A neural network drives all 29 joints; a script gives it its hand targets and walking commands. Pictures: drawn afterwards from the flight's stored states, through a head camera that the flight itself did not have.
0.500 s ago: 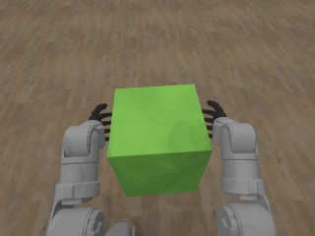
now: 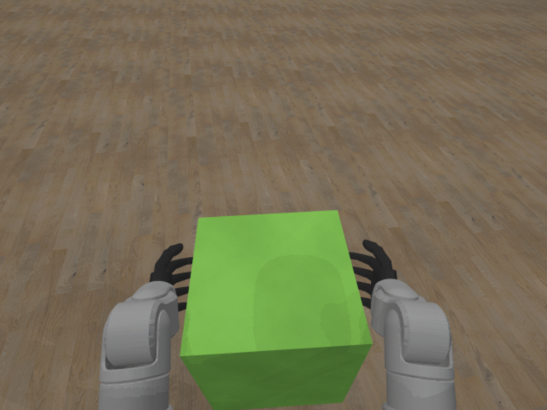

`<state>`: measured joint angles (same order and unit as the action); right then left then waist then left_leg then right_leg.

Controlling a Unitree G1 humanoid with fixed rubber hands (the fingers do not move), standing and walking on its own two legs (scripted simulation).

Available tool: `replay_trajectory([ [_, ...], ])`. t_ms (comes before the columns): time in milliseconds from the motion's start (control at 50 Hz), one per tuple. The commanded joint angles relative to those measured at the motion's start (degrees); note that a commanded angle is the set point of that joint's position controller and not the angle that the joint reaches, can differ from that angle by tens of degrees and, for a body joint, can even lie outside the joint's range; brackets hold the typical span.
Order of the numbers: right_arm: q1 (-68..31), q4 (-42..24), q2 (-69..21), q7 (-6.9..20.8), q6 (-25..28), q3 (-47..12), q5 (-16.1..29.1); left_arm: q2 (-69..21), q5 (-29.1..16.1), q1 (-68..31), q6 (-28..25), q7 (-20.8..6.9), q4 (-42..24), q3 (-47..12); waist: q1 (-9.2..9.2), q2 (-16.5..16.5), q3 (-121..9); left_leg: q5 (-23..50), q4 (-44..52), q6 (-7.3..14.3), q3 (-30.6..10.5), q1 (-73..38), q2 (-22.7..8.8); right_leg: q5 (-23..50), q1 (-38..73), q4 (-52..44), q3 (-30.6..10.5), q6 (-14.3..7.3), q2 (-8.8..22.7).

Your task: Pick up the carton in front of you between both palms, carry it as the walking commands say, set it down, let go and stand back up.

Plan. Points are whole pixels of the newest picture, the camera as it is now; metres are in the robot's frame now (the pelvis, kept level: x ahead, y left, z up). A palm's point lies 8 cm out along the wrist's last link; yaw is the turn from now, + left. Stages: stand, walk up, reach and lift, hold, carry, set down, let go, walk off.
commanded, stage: carry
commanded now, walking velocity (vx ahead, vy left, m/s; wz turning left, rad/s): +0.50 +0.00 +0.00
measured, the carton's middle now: (273, 314) +0.28 -0.01 -0.01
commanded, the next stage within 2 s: none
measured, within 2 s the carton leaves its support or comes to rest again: neither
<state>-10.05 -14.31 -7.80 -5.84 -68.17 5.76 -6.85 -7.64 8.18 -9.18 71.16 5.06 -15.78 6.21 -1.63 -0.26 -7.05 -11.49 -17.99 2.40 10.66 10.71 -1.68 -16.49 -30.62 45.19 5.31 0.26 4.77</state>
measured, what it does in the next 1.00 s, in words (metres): walks ahead: right foot, then left foot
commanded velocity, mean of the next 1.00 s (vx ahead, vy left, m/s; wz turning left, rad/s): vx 0.10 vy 0.00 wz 0.00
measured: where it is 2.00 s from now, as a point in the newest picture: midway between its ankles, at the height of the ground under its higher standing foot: (266, 407)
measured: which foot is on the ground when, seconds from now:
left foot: down 0.00-0.22, up 0.24-0.54, down 0.56-1.00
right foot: up 0.00-0.16, down 0.18-1.00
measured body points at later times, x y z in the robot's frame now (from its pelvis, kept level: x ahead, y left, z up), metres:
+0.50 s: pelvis +0.29 -0.03 +0.00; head +0.29 -0.05 +0.45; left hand +0.56 +0.14 +0.07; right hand +0.59 -0.16 +0.07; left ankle +0.38 +0.09 -0.72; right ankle +0.25 -0.14 -0.75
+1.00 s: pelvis +0.40 -0.02 -0.01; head +0.40 -0.04 +0.44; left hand +0.69 +0.12 +0.06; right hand +0.69 -0.18 +0.06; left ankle +0.42 +0.08 -0.74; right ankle +0.26 -0.14 -0.74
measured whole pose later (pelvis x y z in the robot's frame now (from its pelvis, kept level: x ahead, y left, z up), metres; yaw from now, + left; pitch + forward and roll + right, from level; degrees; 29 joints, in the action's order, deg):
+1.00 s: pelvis +0.40 -0.02 -0.01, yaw +0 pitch +5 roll +1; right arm -12.1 -13.3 -8.1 -5.4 -65.6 6.6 -8.4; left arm -8.0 8.9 -11.6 68.4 5.0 -13.5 6.8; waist -0.3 0.2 -6.1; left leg -9.4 -30.1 1.8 11.1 22.3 -3.0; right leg -21.2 -6.2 27.8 8.3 2.7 4.9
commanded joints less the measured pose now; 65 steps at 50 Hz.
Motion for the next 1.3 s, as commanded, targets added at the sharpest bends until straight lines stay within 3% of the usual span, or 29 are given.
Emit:
replay_trajectory([
  [0, -25.9, -2.5, -54.5, 16.7, -1.1, -40.3, 25.2, -53.4, -24.0, -29.8, -1.9, -14.3, -4.6, -40.7, 0.42, 8.8, -6.8, -0.3, 10.1, 4.3, -8.6, -6.3, -13.5, 10.4, 2.1, -12.8, 3.9, 0.7, -0.5],
  [80, -28.7, -3.5, -51.4, 16.1, -2.0, -40.2, 25.3, -50.8, -25.2, -32.6, -1.0, -14.3, -5.1, -40.3, 0.26, 8.2, -5.1, 4.3, 4.6, 3.1, -6.2, -7.4, -12.3, 11.0, 6.3, -17.5, 6.9, 0.5, -1.1],
  [120, -28.8, -2.1, -49.6, 15.6, -2.8, -39.7, 24.6, -48.5, -25.3, -31.2, -0.2, -14.1, -3.2, -39.0, 1.54, 5.5, -7.7, 11.5, -7.0, 0.6, -1.7, -4.1, -9.4, 8.2, 18.2, -21.2, 8.9, -0.5, -2.9],
  [140, -28.1, -0.8, -48.3, 15.3, -3.3, -39.3, 24.1, -47.5, -24.9, -30.9, 0.2, -14.2, -2.1, -38.1, 2.61, 1.9, -11.8, 12.4, -19.1, -1.8, 0.9, 3.7, -7.4, 4.9, 31.0, -20.7, 3.9, -2.1, 0.4],
  [160, -27.6, -0.4, -47.7, 15.2, -3.9, -38.9, 23.5, -45.5, -24.5, -30.0, 0.4, -14.2, -0.6, -37.5, 3.32, -12.5, -16.7, -1.1, -37.6, -4.3, 1.0, 15.7, -1.8, 0.6, 40.3, -26.6, -19.7, -7.3, 14.3],
  [180, -27.7, 1.2, -47.7, 15.3, -4.3, -38.6, 23.3, -46.0, -24.2, -28.7, 0.4, -14.3, 1.8, -37.0, 3.24, -19.5, -15.4, -17.9, -45.7, -3.8, -3.8, 29.0, 1.8, 7.2, 45.6, -30.6, -32.1, -12.0, 19.6],
  [200, -29.9, 0.7, -49.1, 15.5, -3.9, -38.9, 24.5, -48.3, -24.0, -30.0, 0.0, -14.4, 1.6, -36.9, 3.04, -14.9, -14.6, -18.5, -51.0, -2.9, -7.7, 32.0, -0.6, 17.1, 44.9, -30.1, -31.0, -13.3, 20.1],
  [220, -31.0, 1.4, -51.5, 15.7, -3.5, -39.0, 25.0, -50.1, -24.3, -31.2, -0.4, -14.5, 1.0, -37.3, 2.99, -9.5, -14.8, -18.1, -51.3, -2.3, -8.6, 31.6, -2.5, 27.7, 41.6, -27.4, -24.1, -11.8, 18.3],
  [260, -32.2, 1.1, -56.2, 15.9, -2.2, -39.6, 25.5, -54.2, -26.4, -35.8, -1.4, -14.8, -2.5, -39.4, 2.89, -4.3, -15.5, -13.1, -42.6, -2.1, -9.6, 26.7, -4.8, 31.7, 36.4, -27.7, -14.6, -9.2, 16.5],
  [340, -29.3, -1.6, -58.5, 14.7, -0.4, -40.6, 23.9, -56.5, -28.3, -35.4, -2.4, -15.8, -6.1, -40.3, 2.52, -7.6, -15.3, -7.1, -25.3, -3.3, -4.5, 17.2, -2.7, 33.9, 29.5, -28.5, -2.5, -6.5, 11.8],
  [400, -26.0, -3.9, -56.7, 13.7, -0.1, -40.8, 22.4, -54.4, -27.8, -31.6, -2.5, -16.1, -6.6, -40.4, 2.46, -10.8, -15.0, 1.3, -15.4, -3.4, -1.4, 12.2, -0.4, 40.0, 29.7, -26.8, 1.7, -5.5, 10.6],
  [420, -26.1, -4.8, -56.5, 13.6, -0.3, -40.7, 22.7, -53.6, -27.8, -31.3, -2.4, -16.0, -7.2, -40.3, 2.4, -10.9, -15.1, 5.1, -12.7, -3.2, -0.8, 9.3, -0.4, 38.6, 28.8, -25.4, 2.5, -5.1, 10.3],
  [460, -25.8, -5.2, -55.1, 13.7, -1.0, -40.6, 23.0, -51.5, -27.3, -31.6, -1.8, -15.6, -8.2, -40.1, 1.82, -7.6, -14.2, 17.9, -3.0, -3.3, 0.4, 1.9, -0.5, 30.5, 26.1, -19.7, 5.1, -2.3, 7.0],
  [480, -25.2, -4.5, -53.9, 14.0, -1.4, -40.0, 22.9, -50.6, -26.8, -31.5, -1.4, -15.4, -7.9, -40.0, 1.79, -4.5, -14.3, 23.1, -1.8, -2.9, -1.5, -3.7, -3.2, 24.1, 22.4, -17.0, 5.6, -0.5, 5.9],
  [520, -24.0, -1.5, -50.8, 14.5, -2.3, -37.9, 22.4, -48.9, -25.9, -31.3, -0.3, -15.0, -6.7, -40.3, 2.29, 6.0, -17.7, 49.5, -6.8, 0.6, -11.8, -14.2, -14.5, 0.8, 15.1, -12.9, 4.5, 2.9, 2.5],
  [540, -23.6, 0.1, -50.2, 14.7, -2.8, -37.0, 21.9, -48.7, -25.3, -30.9, 0.1, -14.9, -5.0, -40.4, 2.28, 9.7, -18.8, 53.2, -6.6, 2.2, -15.1, -14.8, -17.4, -7.2, 14.5, -13.7, 2.3, 3.2, 0.9],
  [580, -22.9, 2.7, -51.9, 15.6, -2.9, -36.9, 22.0, -49.4, -25.4, -31.4, 0.5, -14.9, -4.3, -40.3, 1.88, 8.0, -19.6, 47.7, -8.6, 4.2, -13.6, -16.6, -15.6, -1.1, 15.3, -17.2, 0.7, 2.5, 1.3],
  [620, -24.4, 3.4, -55.1, 16.0, -2.1, -37.5, 22.5, -51.7, -26.1, -35.1, 0.0, -15.2, -4.7, -41.1, 1.91, 7.6, -19.0, 44.0, -8.4, 2.5, -10.4, -12.8, -11.9, 2.6, 18.9, -19.1, 0.9, 3.0, 2.1],
  [700, -27.3, 0.5, -57.9, 15.9, -1.1, -38.8, 24.2, -54.6, -27.1, -35.9, -0.8, -15.3, -5.5, -41.5, 1.67, 7.1, -20.1, 53.8, -13.0, 2.1, -7.0, -14.2, -9.7, 13.2, 19.8, -20.7, 1.4, 3.4, 1.5],
  [780, -25.9, -0.9, -57.2, 15.2, -0.8, -39.7, 24.0, -53.8, -26.2, -32.9, -1.4, -14.8, -5.3, -41.0, 1.59, 3.2, -21.6, 57.6, -15.4, 3.0, -6.5, -13.6, -8.7, 22.0, 21.7, -18.9, 2.0, 3.2, 1.3],
  [820, -25.3, -1.0, -56.9, 15.1, -0.4, -40.4, 23.6, -53.5, -25.4, -31.3, -1.9, -14.8, -4.4, -40.8, 1.63, 1.0, -21.6, 53.5, -15.9, 3.0, -5.8, -11.3, -7.8, 26.8, 23.2, -18.4, 1.8, 3.0, 1.7],
  [940, -26.0, 2.0, -57.3, 16.0, 2.5, -42.4, 22.1, -53.6, -23.1, -29.7, -5.5, -16.2, 0.4, -39.9, 2.11, -5.4, -17.0, 28.4, -12.6, 0.0, -1.5, 0.0, -3.3, 46.2, 30.0, -14.7, 1.7, 2.0, 4.3],
  [980, -25.4, 4.5, -56.7, 16.6, 4.3, -41.5, 20.7, -53.3, -21.8, -28.8, -7.4, -16.6, 3.0, -39.0, 2.15, -5.1, -15.3, 27.9, -11.9, -0.2, -1.7, -2.1, -3.6, 43.9, 26.9, -14.2, 1.7, 1.9, 4.6],
  [1040, -24.3, 7.7, -55.3, 17.1, 7.4, -38.8, 18.6, -52.5, -20.5, -29.0, -10.8, -16.9, 4.9, -38.0, 2.19, -1.2, -14.8, 39.4, -14.3, 1.2, -4.4, -7.1, -6.9, 30.3, 21.3, -15.5, 1.3, 2.1, 3.8],
  [1080, -24.1, 9.0, -55.0, 17.1, 9.4, -37.5, 17.7, -52.2, -20.3, -30.5, -12.8, -16.8, 4.6, -38.0, 2.17, 0.9, -14.2, 40.2, -14.8, 1.4, -5.2, -6.4, -7.9, 24.9, 21.5, -18.4, 0.7, 1.8, 3.6],
  [1120, -23.5, 10.2, -54.4, 17.1, 11.2, -36.3, 16.6, -51.5, -19.9, -31.7, -14.6, -16.7, 4.8, -37.8, 1.97, 0.7, -13.8, 33.4, -15.7, 0.7, -4.9, -3.2, -7.3, 30.8, 24.3, -18.6, 0.4, 1.5, 4.4],
  [1160, -22.5, 12.2, -53.4, 16.9, 13.1, -34.6, 14.9, -50.4, -18.8, -31.4, -16.5, -16.5, 6.6, -36.6, 1.94, -1.3, -13.5, 26.4, -16.8, -0.2, -4.1, 0.0, -6.3, 40.2, 26.9, -17.3, 0.2, 1.3, 5.8],
  [1200, -22.0, 14.4, -52.6, 16.7, 15.3, -33.1, 13.1, -49.5, -17.0, -30.6, -18.9, -16.3, 9.2, -34.9, 1.91, -3.1, -13.1, 21.5, -17.1, -0.7, -3.4, 0.9, -5.6, 44.7, 26.9, -16.5, 0.5, 0.9, 6.6],
  [1280, -25.7, 17.0, -52.6, 16.8, 20.2, -31.1, 10.7, -49.4, -13.7, -31.1, -24.0, -16.4, 13.5, -31.3, 1.87, -3.1, -12.6, 24.4, -16.6, -0.7, -3.5, -1.7, -6.7, 33.9, 23.0, -16.0, 2.0, 0.2, 5.2],
])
